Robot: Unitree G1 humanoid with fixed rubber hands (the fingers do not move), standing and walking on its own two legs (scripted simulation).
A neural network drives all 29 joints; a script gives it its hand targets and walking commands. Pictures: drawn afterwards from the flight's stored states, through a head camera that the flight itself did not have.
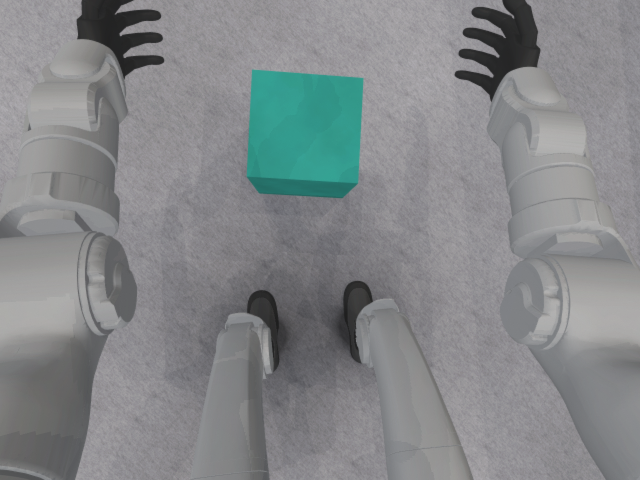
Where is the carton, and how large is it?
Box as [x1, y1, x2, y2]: [247, 70, 363, 197]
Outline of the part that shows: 252,70 247,177 259,193 342,197 357,183 363,78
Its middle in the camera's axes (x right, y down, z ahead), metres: -0.03 -0.22 +0.85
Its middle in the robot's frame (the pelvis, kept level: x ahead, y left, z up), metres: +0.57 -0.03 -0.53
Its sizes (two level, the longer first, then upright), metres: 0.210 0.200 0.250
